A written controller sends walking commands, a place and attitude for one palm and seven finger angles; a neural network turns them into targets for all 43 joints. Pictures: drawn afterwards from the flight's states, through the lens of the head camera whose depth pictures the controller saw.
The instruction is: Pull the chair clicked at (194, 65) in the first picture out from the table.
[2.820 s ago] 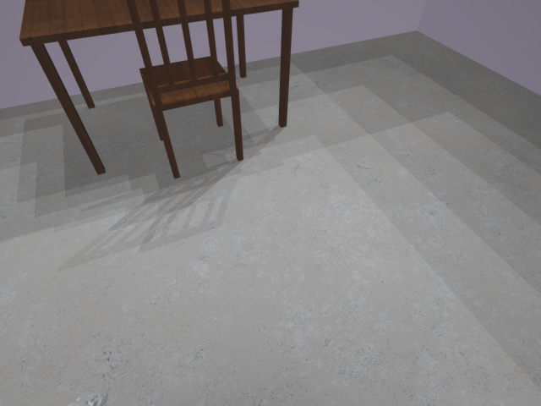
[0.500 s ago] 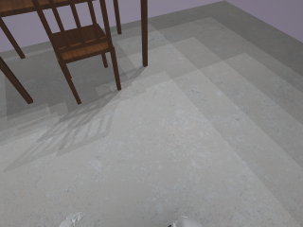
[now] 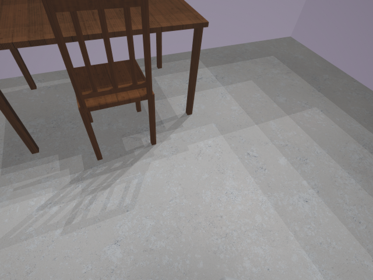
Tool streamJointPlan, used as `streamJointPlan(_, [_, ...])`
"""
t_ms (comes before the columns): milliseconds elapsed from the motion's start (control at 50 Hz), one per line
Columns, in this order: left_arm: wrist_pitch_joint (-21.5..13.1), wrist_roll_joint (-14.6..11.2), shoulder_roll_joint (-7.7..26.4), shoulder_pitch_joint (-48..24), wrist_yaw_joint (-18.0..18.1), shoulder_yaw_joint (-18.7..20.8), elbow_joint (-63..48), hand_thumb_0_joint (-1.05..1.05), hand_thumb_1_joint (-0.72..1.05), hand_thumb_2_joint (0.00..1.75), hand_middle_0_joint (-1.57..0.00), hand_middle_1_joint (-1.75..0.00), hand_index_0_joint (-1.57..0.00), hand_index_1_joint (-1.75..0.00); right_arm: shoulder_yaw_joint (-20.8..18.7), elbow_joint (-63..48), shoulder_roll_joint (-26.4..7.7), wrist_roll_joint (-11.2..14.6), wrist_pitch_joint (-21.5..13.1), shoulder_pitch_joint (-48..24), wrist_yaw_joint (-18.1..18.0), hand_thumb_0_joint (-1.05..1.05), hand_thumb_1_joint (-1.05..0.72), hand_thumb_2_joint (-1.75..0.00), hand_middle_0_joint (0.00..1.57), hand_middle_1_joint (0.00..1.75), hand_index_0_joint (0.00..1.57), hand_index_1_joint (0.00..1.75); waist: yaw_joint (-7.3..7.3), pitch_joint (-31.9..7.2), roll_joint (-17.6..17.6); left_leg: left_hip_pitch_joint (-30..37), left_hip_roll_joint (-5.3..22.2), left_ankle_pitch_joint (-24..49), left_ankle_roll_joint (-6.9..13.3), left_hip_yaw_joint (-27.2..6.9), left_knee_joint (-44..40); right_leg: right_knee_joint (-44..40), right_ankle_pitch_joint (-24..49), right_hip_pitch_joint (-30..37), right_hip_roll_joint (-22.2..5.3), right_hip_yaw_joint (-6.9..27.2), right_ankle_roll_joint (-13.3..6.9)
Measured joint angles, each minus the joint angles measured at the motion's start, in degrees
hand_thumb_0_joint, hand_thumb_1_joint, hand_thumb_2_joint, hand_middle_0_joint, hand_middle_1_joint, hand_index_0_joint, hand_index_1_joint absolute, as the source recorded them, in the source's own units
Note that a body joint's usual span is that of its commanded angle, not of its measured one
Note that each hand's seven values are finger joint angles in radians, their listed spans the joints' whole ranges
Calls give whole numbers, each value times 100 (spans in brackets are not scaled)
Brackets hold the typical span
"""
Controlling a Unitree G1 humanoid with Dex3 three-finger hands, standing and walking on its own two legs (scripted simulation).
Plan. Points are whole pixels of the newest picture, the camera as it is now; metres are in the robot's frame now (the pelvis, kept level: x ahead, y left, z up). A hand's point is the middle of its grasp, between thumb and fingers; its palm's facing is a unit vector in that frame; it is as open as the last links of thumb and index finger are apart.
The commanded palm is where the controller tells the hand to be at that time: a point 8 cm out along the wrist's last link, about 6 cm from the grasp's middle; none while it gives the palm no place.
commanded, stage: walk to a spot facing it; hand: left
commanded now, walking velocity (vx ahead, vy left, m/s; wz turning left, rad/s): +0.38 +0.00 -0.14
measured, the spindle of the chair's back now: (109, 53) +0.99 +0.42 -0.06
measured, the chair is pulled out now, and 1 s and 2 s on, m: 0.00 0.00 0.00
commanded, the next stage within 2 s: turn to face it in 0.54 s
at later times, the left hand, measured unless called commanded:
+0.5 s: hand (151, 219) +0.30 +0.11 -0.17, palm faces +0.02 -0.97 -0.23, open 7.1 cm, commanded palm none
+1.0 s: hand (131, 193) +0.39 +0.19 -0.19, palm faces +0.28 -0.93 -0.22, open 7.4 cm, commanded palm none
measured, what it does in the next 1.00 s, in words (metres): walks ahead: right foot, then left foot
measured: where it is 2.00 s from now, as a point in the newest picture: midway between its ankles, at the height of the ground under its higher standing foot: (181, 235)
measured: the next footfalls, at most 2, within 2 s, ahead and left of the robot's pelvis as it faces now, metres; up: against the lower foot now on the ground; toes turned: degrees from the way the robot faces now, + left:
right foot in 0.30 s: +0.29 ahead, -0.16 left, +0.00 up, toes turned -11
left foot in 0.78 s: +0.48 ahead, +0.08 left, +0.00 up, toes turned +17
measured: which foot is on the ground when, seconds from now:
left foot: down 0.00-0.32, up 0.34-0.76, down 0.78-1.00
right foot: up 0.00-0.28, down 0.30-0.78, up 0.80-1.00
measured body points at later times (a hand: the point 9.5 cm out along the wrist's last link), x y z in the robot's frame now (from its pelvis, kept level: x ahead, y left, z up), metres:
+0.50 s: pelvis +0.23 -0.07 -0.01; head +0.24 -0.08 +0.44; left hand +0.30 +0.16 -0.15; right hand +0.21 -0.29 -0.17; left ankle +0.22 +0.07 -0.65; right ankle +0.25 -0.15 -0.74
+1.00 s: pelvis +0.38 -0.02 -0.01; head +0.41 +0.01 +0.44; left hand +0.37 +0.24 -0.17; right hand +0.53 -0.23 -0.14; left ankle +0.44 +0.06 -0.74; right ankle +0.40 -0.18 -0.66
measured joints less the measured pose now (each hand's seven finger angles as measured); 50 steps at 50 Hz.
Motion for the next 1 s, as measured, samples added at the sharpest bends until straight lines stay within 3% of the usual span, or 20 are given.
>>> streamJointPlan(140, [92, -4, -39, -469, -40, 5, -167, 0, 92, 90, -19, -30, -19, -30, 44, 454, 36, 4, 61, 650, 29, 0, -94, -90, 20, 30, 20, 30, -114, 89, 80, 927, -69, -104, -156, 107, -838, -1604, 560, -431, -249, -115, 146])
streamJointPlan(260, [34, -24, -49, -953, -66, -20, -259, 0, 92, 90, -19, -30, -19, -30, 72, 723, 115, -42, 137, 1060, 56, 0, -92, -90, 20, 30, 20, 30, -384, 273, 232, 1455, 105, -760, -480, 214, -601, -3040, 552, -12, -11, -385, -69])
streamJointPlan(300, [-115, -7, -20, -1039, -74, -35, -347, 0, 92, 90, -19, -30, -19, -30, 83, 823, 157, -16, 179, 1232, 75, 0, -92, -90, 20, 30, 20, 30, -401, 285, 264, 1364, 260, -1216, -545, 172, 139, -3469, 639, 390, 125, -491, -229])
streamJointPlan(340, [-291, -23, -54, -1128, -25, -17, -414, 0, 92, 90, -19, -30, -19, -30, 97, 915, 164, 46, 283, 1169, 106, 0, -91, -90, 20, 30, 20, 30, -335, 362, 352, 643, 407, -1411, -377, -219, 2054, -3027, 535, 363, 198, -568, -380])
streamJointPlan(380, [-353, -60, -101, -1090, 18, -47, -435, 0, 92, 90, -20, -30, -19, -30, 67, 911, 133, 55, 374, 967, 125, 1, -91, -90, 20, 30, 20, 30, -307, 377, 402, -204, 355, -1218, -256, -639, 3776, -2952, 250, 556, 257, -636, -422])
streamJointPlan(440, [-356, -79, -196, -874, 125, -73, -333, 0, 92, 90, -20, -30, -20, -30, 11, 724, 46, 10, 410, 589, 127, 1, -91, -90, 20, 30, 20, 30, -319, 260, 455, -1189, 441, -538, -222, -810, 4547, -3431, 232, 1038, 358, -728, -358])
streamJointPlan(520, [-386, -56, -135, -535, 216, -54, -174, -1, 96, 90, -20, -30, -20, -30, -37, 369, -31, -18, 420, 142, 145, 1, -91, -90, 20, 30, 19, 30, -327, 42, 462, -1987, 568, -58, -316, -809, 4020, -4065, 240, 1616, 431, -868, -364])
streamJointPlan(600, [-377, -48, -169, -236, 197, -141, -22, -1, 94, 90, -20, -30, -20, -30, -91, 156, -190, -18, 465, -194, 181, 1, -94, -90, 20, 30, 19, 30, -276, -33, 448, -2229, 595, 341, -368, -677, 3025, -4431, 108, 2137, 420, -1066, -264])
streamJointPlan(720, [-310, -35, -222, 121, 191, -202, 58, 0, 92, 90, -20, -30, -20, -30, -32, -76, -319, -14, 507, -601, 304, 1, -93, -90, 20, 30, 19, 30, -34, 196, 298, -1842, 445, 349, -251, -369, 1624, -4342, -411, 2707, 284, -1398, 0])
streamJointPlan(780, [-209, -70, -213, 351, 173, -184, 68, 0, 92, 90, -20, -30, -20, -30, 20, -279, -376, -47, 443, -707, 309, 1, -92, -90, 20, 30, 19, 30, 26, 300, 198, -1286, 212, 680, -58, -241, 936, -3357, -956, 2585, -13, -1463, 183])
streamJointPlan(800, [-134, -114, -188, 353, 153, -171, 70, 0, 92, 90, -20, -30, -20, -30, 17, -349, -380, -53, 395, -743, 283, 1, -92, -90, 20, 30, 19, 30, -1, 334, 164, -1319, 137, 565, 56, -256, 1069, -2473, -1175, 2255, -117, -1301, 246])
streamJointPlan(840, [32, -146, -89, 213, 168, -138, 11, 0, 91, 90, -20, -30, -20, -30, 67, -427, -355, 1, 342, -806, 229, 0, -92, -90, 20, 30, 19, 30, 26, 445, 80, -1351, 22, 211, 198, -270, 1341, -747, -1524, 1484, -69, -677, 290])
streamJointPlan(880, [115, -138, -12, 18, 188, -76, -81, 0, 91, 90, -20, -30, -20, -30, 91, -455, -324, 19, 354, -800, 170, 0, -92, -90, 20, 30, 20, 30, 31, 464, 78, -1239, -66, 140, 215, -321, 1213, 134, -1379, 864, -5, -327, 325])
streamJointPlan(1000, [184, -88, 142, -527, 186, 43, -588, 0, 91, 90, -20, -30, -19, -30, 121, -419, -204, 15, 497, -677, 147, 0, -91, -90, 20, 30, 20, 30, -5, 318, 147, -876, -348, 497, 220, -555, 397, -278, -633, -7, -138, 108, 427])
